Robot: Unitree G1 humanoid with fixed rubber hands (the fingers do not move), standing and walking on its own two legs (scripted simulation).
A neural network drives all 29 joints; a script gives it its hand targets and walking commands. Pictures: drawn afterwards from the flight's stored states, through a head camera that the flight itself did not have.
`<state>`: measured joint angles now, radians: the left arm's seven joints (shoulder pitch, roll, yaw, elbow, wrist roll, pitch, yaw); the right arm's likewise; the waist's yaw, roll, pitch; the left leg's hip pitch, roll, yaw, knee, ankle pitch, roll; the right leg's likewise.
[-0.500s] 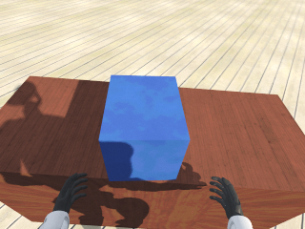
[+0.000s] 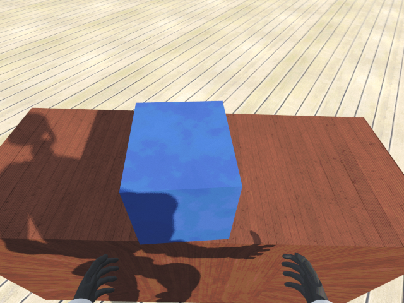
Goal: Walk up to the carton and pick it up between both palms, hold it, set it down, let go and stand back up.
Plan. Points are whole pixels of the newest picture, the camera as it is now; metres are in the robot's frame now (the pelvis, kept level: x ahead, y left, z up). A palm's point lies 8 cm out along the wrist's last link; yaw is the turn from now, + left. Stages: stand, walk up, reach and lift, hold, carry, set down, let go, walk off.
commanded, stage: set down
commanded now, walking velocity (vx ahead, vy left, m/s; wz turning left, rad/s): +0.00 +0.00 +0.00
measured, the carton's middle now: (182, 170) +0.42 +0.07 -0.01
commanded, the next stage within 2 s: let go in 0.26 s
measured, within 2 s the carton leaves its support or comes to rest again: neither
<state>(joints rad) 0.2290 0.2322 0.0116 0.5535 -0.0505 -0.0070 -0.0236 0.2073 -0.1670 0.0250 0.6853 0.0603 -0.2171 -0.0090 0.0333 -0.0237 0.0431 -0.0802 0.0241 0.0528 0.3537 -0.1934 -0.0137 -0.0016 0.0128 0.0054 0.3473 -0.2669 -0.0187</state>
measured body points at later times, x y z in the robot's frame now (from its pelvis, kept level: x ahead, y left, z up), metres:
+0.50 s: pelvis +0.00 +0.00 +0.00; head -0.01 +0.01 +0.45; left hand +0.17 +0.22 -0.09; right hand +0.16 -0.23 -0.09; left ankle +0.00 +0.13 -0.75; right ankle -0.04 -0.11 -0.75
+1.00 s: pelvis -0.01 +0.01 -0.01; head -0.01 +0.01 +0.44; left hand +0.11 +0.25 -0.11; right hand +0.09 -0.24 -0.13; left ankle +0.00 +0.13 -0.75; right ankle -0.04 -0.11 -0.75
